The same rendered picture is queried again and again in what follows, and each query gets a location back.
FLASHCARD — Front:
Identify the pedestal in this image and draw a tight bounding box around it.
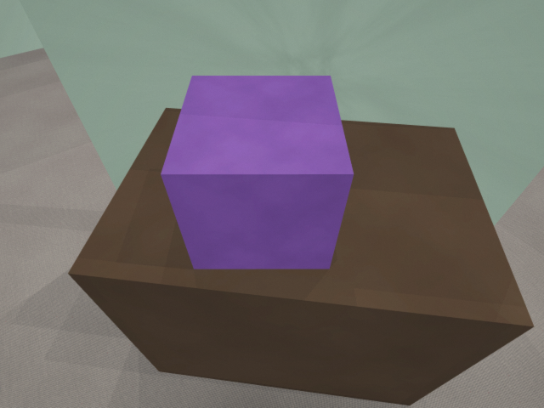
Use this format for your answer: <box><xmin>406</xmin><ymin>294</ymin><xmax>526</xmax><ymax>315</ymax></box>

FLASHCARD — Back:
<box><xmin>68</xmin><ymin>108</ymin><xmax>534</xmax><ymax>405</ymax></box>

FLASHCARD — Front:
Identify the carton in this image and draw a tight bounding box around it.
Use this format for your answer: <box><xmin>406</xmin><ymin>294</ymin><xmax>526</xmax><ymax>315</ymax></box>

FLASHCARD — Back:
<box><xmin>161</xmin><ymin>76</ymin><xmax>354</xmax><ymax>269</ymax></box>

